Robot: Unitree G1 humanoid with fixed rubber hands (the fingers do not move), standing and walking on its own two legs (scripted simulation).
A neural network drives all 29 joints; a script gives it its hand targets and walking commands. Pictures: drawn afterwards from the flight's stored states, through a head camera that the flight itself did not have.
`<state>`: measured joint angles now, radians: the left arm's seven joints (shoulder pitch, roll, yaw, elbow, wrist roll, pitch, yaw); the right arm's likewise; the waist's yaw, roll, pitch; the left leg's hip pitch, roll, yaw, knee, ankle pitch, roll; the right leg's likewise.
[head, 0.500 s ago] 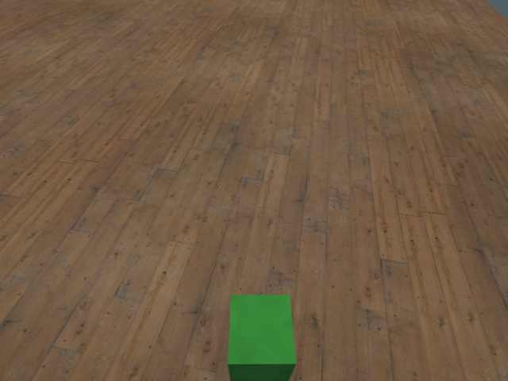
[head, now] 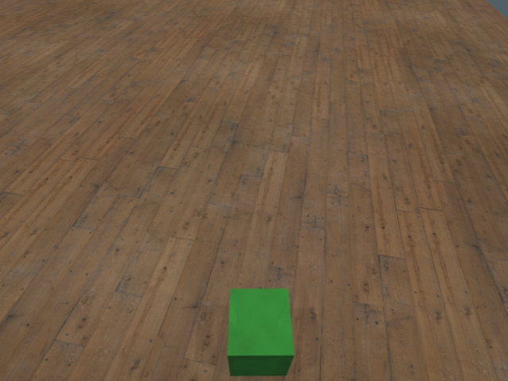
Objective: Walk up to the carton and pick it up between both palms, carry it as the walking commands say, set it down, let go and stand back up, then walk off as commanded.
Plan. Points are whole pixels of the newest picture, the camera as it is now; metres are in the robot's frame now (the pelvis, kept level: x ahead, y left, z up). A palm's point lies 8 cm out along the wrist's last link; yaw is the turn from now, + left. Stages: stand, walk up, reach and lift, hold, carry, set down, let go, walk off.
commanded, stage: stand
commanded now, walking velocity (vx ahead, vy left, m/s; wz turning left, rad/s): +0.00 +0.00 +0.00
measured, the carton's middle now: (258, 332) +0.41 -0.02 -0.65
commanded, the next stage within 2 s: walk off in 0.16 s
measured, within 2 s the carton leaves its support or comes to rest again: neither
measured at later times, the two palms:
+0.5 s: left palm out of the picture -0.07 +0.21 -0.15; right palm out of the picture -0.07 -0.21 -0.15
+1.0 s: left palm (162, 278) +0.35 +0.20 -0.13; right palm out of the picture +0.02 -0.21 -0.14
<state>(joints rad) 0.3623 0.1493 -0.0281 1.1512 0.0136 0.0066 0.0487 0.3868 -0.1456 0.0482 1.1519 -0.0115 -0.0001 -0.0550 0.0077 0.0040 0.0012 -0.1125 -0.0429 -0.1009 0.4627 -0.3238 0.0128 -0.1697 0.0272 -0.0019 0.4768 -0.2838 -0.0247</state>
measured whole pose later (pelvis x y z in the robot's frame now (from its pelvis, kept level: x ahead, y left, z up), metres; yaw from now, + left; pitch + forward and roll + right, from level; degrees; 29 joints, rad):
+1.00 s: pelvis +0.19 -0.02 -0.02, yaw +1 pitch +2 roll -1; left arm 0.04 0.18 0.04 0.92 0.03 -0.08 -0.01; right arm 0.60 -0.12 -0.01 1.16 -0.01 -0.10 -0.03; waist -0.06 0.03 0.04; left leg -0.04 0.07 0.02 0.72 -0.52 0.00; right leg -0.43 -0.02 -0.17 0.60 -0.20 -0.07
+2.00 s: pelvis +0.53 -0.01 +0.03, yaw -3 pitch +4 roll -7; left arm -0.15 0.15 0.05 0.92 0.02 -0.02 -0.04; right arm 0.71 -0.06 0.00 1.15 -0.04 -0.10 -0.04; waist -0.18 0.05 0.00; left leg -0.17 0.24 0.17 0.26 -0.14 -0.05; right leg -0.26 -0.03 -0.07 0.73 -0.42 0.04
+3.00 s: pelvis +0.64 -0.14 +0.01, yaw -1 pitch +0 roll +2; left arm 0.45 0.17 0.03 1.01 0.02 -0.05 0.00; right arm 0.20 -0.22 -0.07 0.95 -0.04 -0.02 0.05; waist 0.03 0.01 -0.05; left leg -0.57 0.11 0.04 0.99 -0.20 -0.04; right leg -0.22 -0.09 -0.13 0.39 -0.18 -0.01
